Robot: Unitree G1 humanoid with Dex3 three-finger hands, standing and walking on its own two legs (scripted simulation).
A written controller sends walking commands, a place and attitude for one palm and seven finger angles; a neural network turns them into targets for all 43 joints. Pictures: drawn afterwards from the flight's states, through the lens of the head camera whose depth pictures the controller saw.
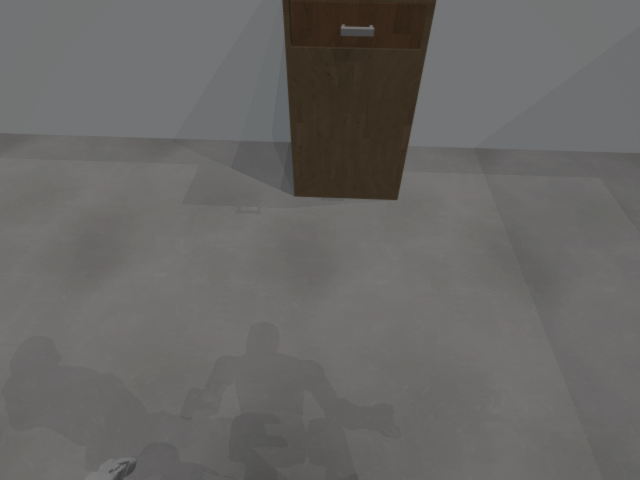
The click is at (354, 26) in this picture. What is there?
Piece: drawer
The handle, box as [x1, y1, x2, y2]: [341, 24, 373, 36]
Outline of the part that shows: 341,26 341,35 373,36 372,25 368,27 345,27 344,24 342,24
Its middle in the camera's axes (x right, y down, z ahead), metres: +0.12 -0.71 +1.31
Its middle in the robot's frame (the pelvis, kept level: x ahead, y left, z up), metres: +1.46 -0.06 +0.01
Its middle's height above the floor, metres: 0.78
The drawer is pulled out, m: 0.00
